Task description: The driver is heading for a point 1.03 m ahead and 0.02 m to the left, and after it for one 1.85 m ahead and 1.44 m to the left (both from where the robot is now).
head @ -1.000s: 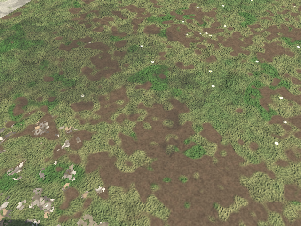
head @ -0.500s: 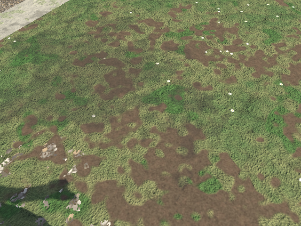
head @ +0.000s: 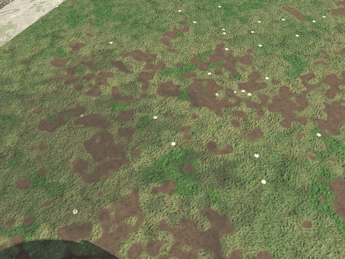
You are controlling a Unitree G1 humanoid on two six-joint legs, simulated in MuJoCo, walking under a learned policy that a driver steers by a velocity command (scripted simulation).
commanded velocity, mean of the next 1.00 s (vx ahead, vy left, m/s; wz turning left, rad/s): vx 0.93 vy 0.00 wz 0.07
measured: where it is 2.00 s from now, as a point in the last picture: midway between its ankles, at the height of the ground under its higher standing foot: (146, 117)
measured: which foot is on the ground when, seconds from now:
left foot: down 0.00-0.16, up 0.18-0.58, down 0.60-1.00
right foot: up 0.00-0.12, down 0.14-0.62, up 0.64-1.00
